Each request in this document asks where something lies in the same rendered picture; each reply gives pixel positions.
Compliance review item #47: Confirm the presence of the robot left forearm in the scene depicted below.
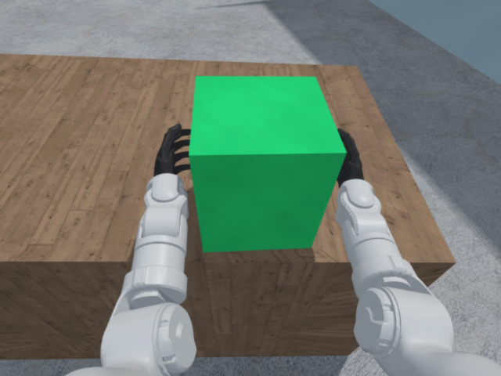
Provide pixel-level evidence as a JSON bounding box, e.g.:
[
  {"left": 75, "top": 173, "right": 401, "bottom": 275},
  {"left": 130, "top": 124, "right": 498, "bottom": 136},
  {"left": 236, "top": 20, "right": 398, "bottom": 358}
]
[{"left": 100, "top": 173, "right": 189, "bottom": 366}]

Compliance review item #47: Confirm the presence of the robot right hand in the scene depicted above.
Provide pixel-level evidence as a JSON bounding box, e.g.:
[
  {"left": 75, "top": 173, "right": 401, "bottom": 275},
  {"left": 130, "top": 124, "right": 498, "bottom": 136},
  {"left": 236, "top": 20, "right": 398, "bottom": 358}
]
[{"left": 337, "top": 128, "right": 364, "bottom": 189}]

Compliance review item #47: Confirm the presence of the carton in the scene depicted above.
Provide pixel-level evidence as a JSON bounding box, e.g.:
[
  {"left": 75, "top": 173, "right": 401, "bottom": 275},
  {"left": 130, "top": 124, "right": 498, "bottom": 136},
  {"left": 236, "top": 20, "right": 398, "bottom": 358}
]
[{"left": 189, "top": 76, "right": 347, "bottom": 252}]

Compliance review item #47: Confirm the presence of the robot right upper arm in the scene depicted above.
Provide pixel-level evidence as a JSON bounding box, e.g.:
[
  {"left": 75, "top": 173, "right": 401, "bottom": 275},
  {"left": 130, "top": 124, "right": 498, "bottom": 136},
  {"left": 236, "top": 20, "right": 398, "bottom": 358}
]
[{"left": 354, "top": 286, "right": 501, "bottom": 376}]

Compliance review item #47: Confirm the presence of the robot left hand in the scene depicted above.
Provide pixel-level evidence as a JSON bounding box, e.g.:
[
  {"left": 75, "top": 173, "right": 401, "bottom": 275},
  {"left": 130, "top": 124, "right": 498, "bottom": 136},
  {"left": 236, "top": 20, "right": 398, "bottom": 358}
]
[{"left": 153, "top": 124, "right": 191, "bottom": 177}]

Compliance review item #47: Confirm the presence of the pedestal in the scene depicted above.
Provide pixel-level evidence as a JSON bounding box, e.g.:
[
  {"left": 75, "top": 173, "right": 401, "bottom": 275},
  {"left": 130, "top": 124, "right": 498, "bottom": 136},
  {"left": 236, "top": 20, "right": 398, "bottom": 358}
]
[{"left": 0, "top": 53, "right": 456, "bottom": 360}]

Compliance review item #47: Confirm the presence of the robot right forearm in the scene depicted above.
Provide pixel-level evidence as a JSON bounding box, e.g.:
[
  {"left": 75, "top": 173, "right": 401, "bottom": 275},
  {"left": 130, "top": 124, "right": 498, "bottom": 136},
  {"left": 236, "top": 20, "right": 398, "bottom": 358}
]
[{"left": 335, "top": 179, "right": 454, "bottom": 346}]

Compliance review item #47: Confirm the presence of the robot left upper arm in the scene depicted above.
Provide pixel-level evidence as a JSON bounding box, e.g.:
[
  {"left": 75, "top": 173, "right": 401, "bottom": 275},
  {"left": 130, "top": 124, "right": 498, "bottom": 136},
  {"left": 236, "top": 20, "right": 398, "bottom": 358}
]
[{"left": 65, "top": 302, "right": 196, "bottom": 376}]

